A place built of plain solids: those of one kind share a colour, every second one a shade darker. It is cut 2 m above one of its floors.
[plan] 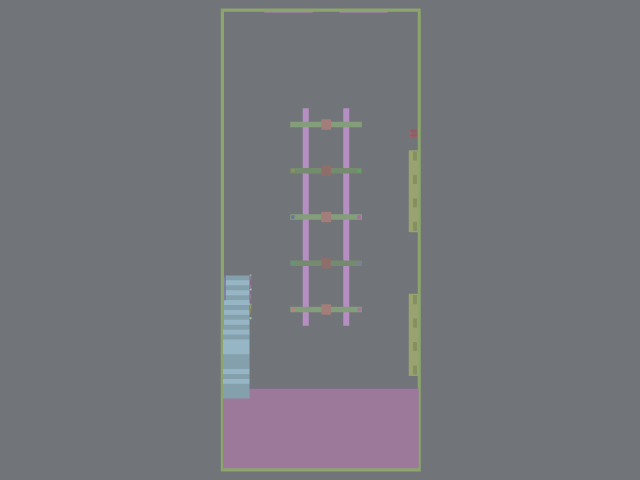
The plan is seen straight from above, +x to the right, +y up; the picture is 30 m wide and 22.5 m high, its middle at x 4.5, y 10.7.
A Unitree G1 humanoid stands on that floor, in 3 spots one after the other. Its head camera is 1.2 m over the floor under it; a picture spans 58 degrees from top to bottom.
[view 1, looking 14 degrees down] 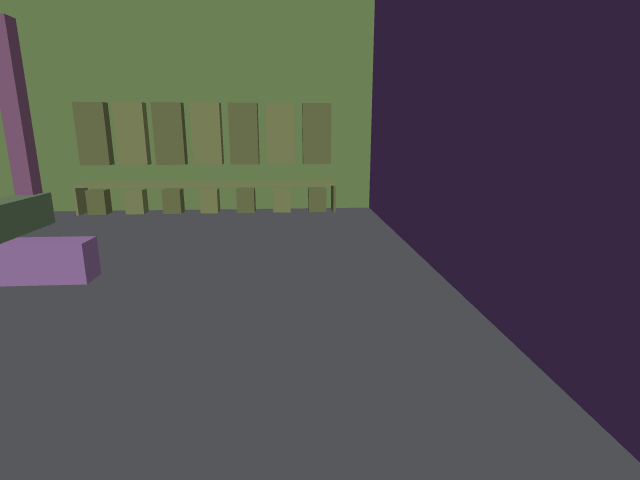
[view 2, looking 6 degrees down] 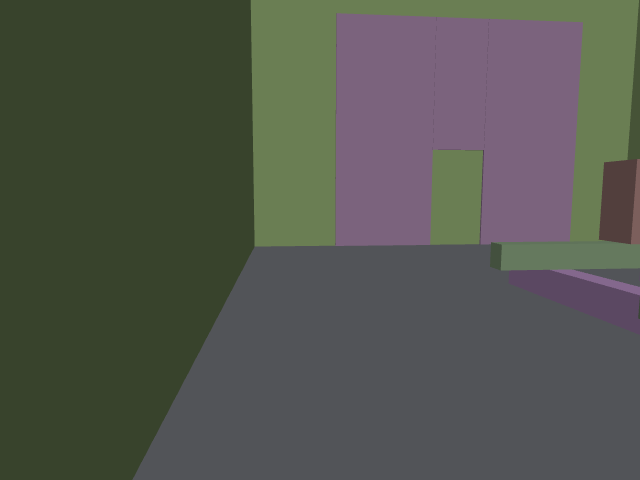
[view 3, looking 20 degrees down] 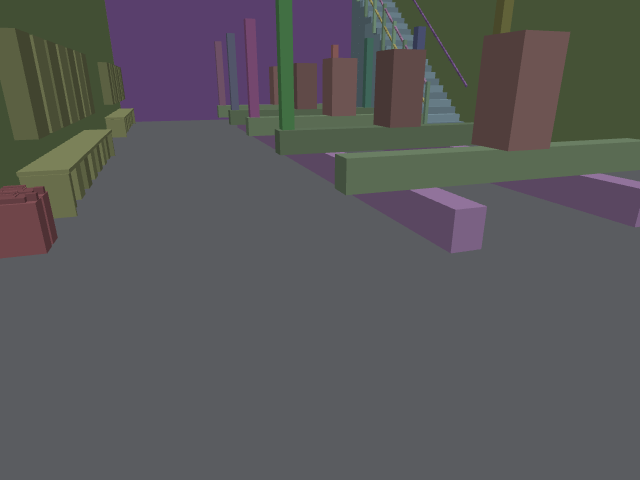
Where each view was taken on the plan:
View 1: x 2.15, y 5.03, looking -4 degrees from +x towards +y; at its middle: ground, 4.96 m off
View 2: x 0.64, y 11.34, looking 85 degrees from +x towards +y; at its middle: wall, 10.15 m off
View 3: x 7.77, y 19.40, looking -109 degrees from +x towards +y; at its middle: ground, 3.51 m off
